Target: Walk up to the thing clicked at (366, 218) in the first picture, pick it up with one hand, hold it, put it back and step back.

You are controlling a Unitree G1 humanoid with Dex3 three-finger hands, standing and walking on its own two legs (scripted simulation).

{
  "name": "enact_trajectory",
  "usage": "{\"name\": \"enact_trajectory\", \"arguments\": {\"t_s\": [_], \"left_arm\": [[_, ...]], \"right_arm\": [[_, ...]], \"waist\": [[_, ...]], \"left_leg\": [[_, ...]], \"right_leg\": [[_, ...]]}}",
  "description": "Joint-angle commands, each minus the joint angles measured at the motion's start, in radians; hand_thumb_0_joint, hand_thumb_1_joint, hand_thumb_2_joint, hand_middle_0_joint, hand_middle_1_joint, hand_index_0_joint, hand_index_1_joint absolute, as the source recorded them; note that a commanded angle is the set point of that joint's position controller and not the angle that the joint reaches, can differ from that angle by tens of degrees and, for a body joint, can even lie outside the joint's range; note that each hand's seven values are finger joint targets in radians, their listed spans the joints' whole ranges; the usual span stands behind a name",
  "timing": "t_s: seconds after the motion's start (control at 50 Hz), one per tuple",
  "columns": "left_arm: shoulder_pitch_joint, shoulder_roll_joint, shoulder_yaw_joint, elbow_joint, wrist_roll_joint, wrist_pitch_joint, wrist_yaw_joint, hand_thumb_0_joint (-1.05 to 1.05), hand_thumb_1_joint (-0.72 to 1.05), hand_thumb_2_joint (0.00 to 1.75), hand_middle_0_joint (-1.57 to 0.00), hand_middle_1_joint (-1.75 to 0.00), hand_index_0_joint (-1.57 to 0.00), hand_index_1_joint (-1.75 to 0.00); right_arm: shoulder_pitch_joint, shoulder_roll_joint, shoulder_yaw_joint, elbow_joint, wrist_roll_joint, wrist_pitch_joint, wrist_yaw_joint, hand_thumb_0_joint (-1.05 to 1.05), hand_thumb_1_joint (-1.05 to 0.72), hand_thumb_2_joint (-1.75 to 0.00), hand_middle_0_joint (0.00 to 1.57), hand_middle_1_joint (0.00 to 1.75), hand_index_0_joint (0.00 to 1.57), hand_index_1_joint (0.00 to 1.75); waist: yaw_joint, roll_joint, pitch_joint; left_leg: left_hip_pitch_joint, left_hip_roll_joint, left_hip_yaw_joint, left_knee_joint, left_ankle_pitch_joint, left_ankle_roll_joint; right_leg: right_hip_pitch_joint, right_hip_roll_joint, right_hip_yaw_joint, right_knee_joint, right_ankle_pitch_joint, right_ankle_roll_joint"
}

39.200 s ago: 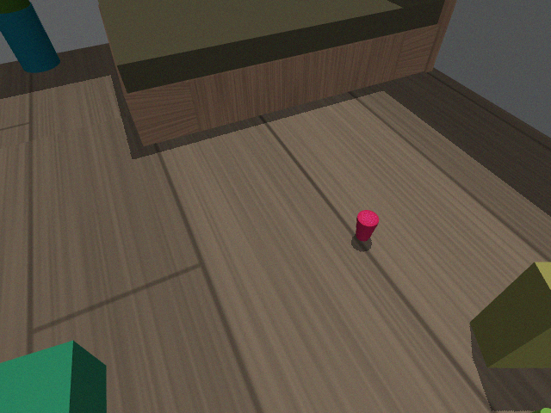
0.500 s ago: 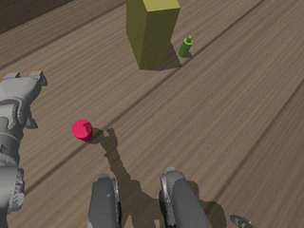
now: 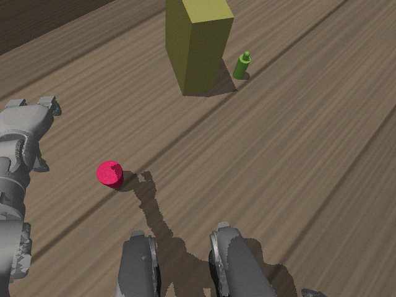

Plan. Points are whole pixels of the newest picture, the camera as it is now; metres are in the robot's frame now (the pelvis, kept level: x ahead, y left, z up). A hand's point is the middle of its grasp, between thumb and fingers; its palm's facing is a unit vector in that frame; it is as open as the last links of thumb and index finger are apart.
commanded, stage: go down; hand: left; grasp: from above
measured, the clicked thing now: (112, 176) +0.50 +0.24 -0.54
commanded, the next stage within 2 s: approach in 0.60 s
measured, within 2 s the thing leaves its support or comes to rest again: neither
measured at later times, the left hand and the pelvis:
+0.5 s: hand (40, 143) +0.45 +0.30 -0.08, palm faces -0.41 -0.03 -0.91, open 13.7 cm; pelvis +0.01 +0.00 +0.00, yaw +0 degrees
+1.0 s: hand (50, 149) +0.45 +0.29 -0.12, palm faces -0.47 -0.01 -0.89, open 14.1 cm; pelvis +0.00 -0.01 -0.02, yaw +0 degrees
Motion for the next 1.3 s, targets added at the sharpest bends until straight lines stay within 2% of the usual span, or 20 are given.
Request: {"name": "enact_trajectory", "arguments": {"t_s": [0.0, 0.08, 0.2, 0.4, 0.42, 0.5, 0.56, 0.66, 0.68, 0.76, 0.84, 0.88, 0.92, 1.0, 1.02, 1.1, 1.18, 1.2, 1.24, 1.28], "left_arm": [[-0.366, 0.268, 0.058, -0.164, -0.007, 0.005, 0.049, 0.00, -0.42, 0.86, -0.13, -1.00, -0.16, -0.98], [-0.332, 0.267, 0.062, -0.155, -0.011, 0.008, 0.054, 0.00, -0.42, 0.86, -0.13, -1.00, -0.15, -0.98], [-0.327, 0.228, 0.040, -0.142, -0.011, 0.007, 0.061, 0.00, -0.42, 0.86, -0.14, -0.99, -0.16, -0.97], [-0.344, 0.250, 0.056, -0.142, 0.009, 0.003, 0.088, 0.00, -0.45, 0.89, -0.11, -1.01, -0.13, -1.00], [-0.366, 0.287, 0.077, -0.159, 0.009, 0.004, 0.089, 0.00, -0.46, 0.89, -0.09, -1.03, -0.12, -1.01], [-0.365, 0.260, 0.067, -0.183, -0.001, 0.010, 0.079, 0.00, -0.44, 0.87, -0.12, -1.02, -0.14, -1.00], [-0.347, 0.291, 0.087, -0.198, -0.006, 0.015, 0.069, 0.00, -0.45, 0.88, -0.11, -1.03, -0.13, -1.00], [-0.323, 0.260, 0.071, -0.175, -0.015, 0.018, 0.063, 0.00, -0.42, 0.86, -0.13, -1.01, -0.15, -0.99], [-0.320, 0.269, 0.078, -0.175, -0.016, 0.017, 0.065, 0.00, -0.50, 0.94, -0.12, -0.97, -0.08, -1.02], [-0.313, 0.225, 0.042, -0.114, -0.009, 0.014, 0.073, 0.00, -0.55, 0.97, -0.12, -0.98, -0.10, -1.00], [-0.306, 0.219, 0.026, -0.018, 0.009, -0.012, 0.082, 0.00, -0.58, 1.00, -0.08, -1.02, -0.07, -1.03], [-0.308, 0.174, -0.007, 0.031, 0.027, -0.028, 0.087, 0.00, -0.56, 0.98, -0.08, -1.05, -0.07, -1.05], [-0.309, 0.192, 0.004, 0.077, 0.042, -0.044, 0.104, 0.00, -0.54, 0.95, -0.07, -1.08, -0.08, -1.07], [-0.395, 0.211, 0.007, 0.090, 0.088, -0.075, 0.140, 0.00, -0.54, 0.93, -0.07, -1.11, -0.08, -1.09], [-0.436, 0.256, 0.033, 0.064, 0.097, -0.084, 0.153, 0.00, -0.59, 0.89, -0.06, -1.10, -0.08, -1.08], [-0.514, 0.303, 0.061, 0.052, 0.138, -0.088, 0.190, 0.00, -0.58, 0.90, -0.06, -1.14, -0.09, -1.11], [-0.598, 0.291, 0.066, 0.078, 0.150, -0.070, 0.234, 0.00, -0.57, 0.94, -0.07, -1.14, -0.09, -1.12], [-0.623, 0.321, 0.085, 0.080, 0.156, -0.066, 0.248, 0.00, -0.57, 0.94, -0.07, -1.14, -0.09, -1.12], [-0.628, 0.294, 0.075, 0.136, 0.155, -0.051, 0.263, 0.00, -0.57, 0.95, -0.07, -1.13, -0.09, -1.11], [-0.674, 0.329, 0.083, 0.156, 0.164, -0.043, 0.273, 0.00, -0.57, 0.97, -0.07, -1.12, -0.09, -1.11]], "right_arm": [[0.148, -0.198, -0.065, -0.040, 0.000, -0.014, -0.025, 0.00, -0.91, -0.90, 0.20, 0.30, 0.20, 0.30], [0.143, -0.200, -0.065, -0.038, 0.002, -0.015, -0.029, 0.00, -0.91, -0.90, 0.20, 0.30, 0.20, 0.30], [0.151, -0.195, -0.066, -0.028, 0.000, -0.017, -0.029, 0.00, -0.91, -0.90, 0.20, 0.30, 0.20, 0.30], [0.157, -0.204, -0.070, -0.025, -0.009, -0.022, -0.017, 0.00, -0.91, -0.90, 0.20, 0.30, 0.20, 0.30], [0.164, -0.207, -0.072, -0.024, -0.009, -0.020, -0.016, 0.00, -0.90, -0.90, 0.20, 0.30, 0.20, 0.30], [0.167, -0.205, -0.074, -0.027, -0.010, -0.017, -0.012, 0.00, -0.91, -0.90, 0.20, 0.30, 0.20, 0.30], [0.169, -0.209, -0.073, -0.034, -0.009, -0.012, -0.010, 0.00, -0.91, -0.90, 0.20, 0.30, 0.20, 0.30], [0.158, -0.206, -0.075, -0.034, -0.002, -0.009, -0.020, 0.00, -0.91, -0.90, 0.20, 0.30, 0.20, 0.30], [0.154, -0.203, -0.075, -0.035, -0.003, -0.010, -0.023, 0.00, -0.93, -0.91, 0.20, 0.30, 0.20, 0.30], [0.156, -0.189, -0.062, -0.026, -0.001, -0.015, -0.029, 0.00, -0.91, -0.90, 0.20, 0.30, 0.20, 0.30], [0.154, -0.196, -0.058, -0.017, -0.006, -0.028, -0.023, 0.00, -0.91, -0.90, 0.20, 0.30, 0.20, 0.30], [0.154, -0.196, -0.053, -0.021, -0.014, -0.031, -0.016, 0.00, -0.91, -0.90, 0.20, 0.30, 0.20, 0.30], [0.148, -0.210, -0.051, -0.024, -0.020, -0.035, -0.005, 0.00, -0.91, -0.90, 0.20, 0.30, 0.20, 0.30], [0.152, -0.222, -0.054, -0.029, -0.038, -0.042, 0.019, 0.00, -0.91, -0.90, 0.20, 0.30, 0.20, 0.30], [0.150, -0.229, -0.056, -0.026, -0.043, -0.047, 0.026, 0.00, -0.91, -0.90, 0.20, 0.30, 0.20, 0.30], [0.165, -0.242, -0.061, -0.019, -0.061, -0.054, 0.046, 0.00, -0.92, -0.91, 0.20, 0.30, 0.20, 0.30], [0.168, -0.242, -0.060, -0.006, -0.070, -0.070, 0.052, 0.00, -0.92, -0.91, 0.20, 0.30, 0.20, 0.30], [0.167, -0.251, -0.060, 0.002, -0.072, -0.073, 0.050, 0.00, -0.92, -0.91, 0.20, 0.30, 0.20, 0.30], [0.160, -0.251, -0.056, 0.006, -0.078, -0.082, 0.051, 0.00, -0.92, -0.91, 0.20, 0.30, 0.20, 0.30], [0.155, -0.255, -0.049, 0.017, -0.082, -0.090, 0.051, 0.00, -0.92, -0.91, 0.20, 0.30, 0.20, 0.30]], "waist": [[-0.003, 0.176, -0.521], [0.010, 0.173, -0.524], [-0.005, 0.158, -0.511], [0.001, 0.191, -0.552], [0.006, 0.182, -0.578], [0.000, 0.198, -0.588], [0.012, 0.196, -0.612], [0.005, 0.171, -0.535], [0.009, 0.175, -0.529], [-0.020, 0.125, -0.469], [-0.021, 0.097, -0.432], [-0.037, 0.102, -0.394], [-0.031, 0.105, -0.394], [-0.044, 0.149, -0.475], [-0.040, 0.164, -0.532], [-0.046, 0.238, -0.655], [-0.079, 0.289, -0.682], [-0.076, 0.296, -0.690], [-0.101, 0.283, -0.649], [-0.114, 0.272, -0.647]], "left_leg": [[0.510, -0.006, -0.025, -0.249, 0.189, -0.010], [0.530, -0.004, -0.033, -0.259, 0.216, -0.014], [0.528, -0.004, -0.020, -0.230, 0.288, -0.007], [0.533, -0.008, -0.021, -0.201, 0.319, -0.011], [0.536, -0.007, -0.022, -0.200, 0.323, -0.010], [0.550, -0.008, -0.023, -0.200, 0.331, -0.010], [0.553, -0.010, -0.020, -0.204, 0.340, -0.009], [0.548, -0.006, -0.040, -0.253, 0.235, -0.013], [0.545, -0.005, -0.035, -0.256, 0.216, -0.013], [0.464, -0.012, -0.004, -0.225, 0.223, 0.000], [0.376, -0.015, 0.003, -0.151, 0.260, 0.004], [0.324, -0.014, 0.006, -0.099, 0.268, 0.008], [0.287, -0.011, -0.014, -0.074, 0.262, -0.001], [0.216, -0.018, -0.008, 0.043, 0.283, 0.001], [0.216, -0.018, -0.014, 0.071, 0.299, -0.001], [0.213, -0.018, -0.020, 0.159, 0.309, -0.012], [0.151, -0.021, -0.025, 0.229, 0.213, -0.013], [0.131, -0.021, -0.029, 0.241, 0.180, -0.015], [0.064, -0.023, -0.032, 0.269, 0.081, -0.013], [0.008, -0.028, -0.027, 0.308, 0.017, -0.008]], "right_leg": [[0.194, 0.028, -0.051, -0.174, 0.144, -0.091], [0.194, 0.029, -0.054, -0.173, 0.152, -0.092], [0.188, 0.029, -0.049, -0.175, 0.199, -0.092], [0.166, 0.028, -0.049, -0.139, 0.214, -0.093], [0.184, 0.028, -0.051, -0.139, 0.220, -0.092], [0.189, 0.028, -0.049, -0.143, 0.224, -0.092], [0.223, 0.028, -0.048, -0.147, 0.235, -0.092], [0.200, 0.027, -0.052, -0.176, 0.164, -0.090], [0.202, 0.027, -0.051, -0.184, 0.152, -0.090], [0.217, 0.030, -0.043, -0.198, 0.177, -0.088], [0.148, 0.028, -0.040, -0.127, 0.198, -0.092], [0.075, 0.027, -0.043, -0.088, 0.202, -0.092], [0.011, 0.026, -0.053, -0.024, 0.184, -0.099], [-0.095, 0.031, -0.060, 0.082, 0.204, -0.097], [-0.116, 0.030, -0.063, 0.117, 0.214, -0.097], [-0.194, 0.027, -0.076, 0.221, 0.220, -0.093], [-0.296, 0.020, -0.087, 0.312, 0.162, -0.092], [-0.323, 0.015, -0.090, 0.332, 0.140, -0.091], [-0.379, 0.010, -0.098, 0.362, 0.076, -0.089], [-0.409, 0.008, -0.099, 0.392, 0.039, -0.091]]}}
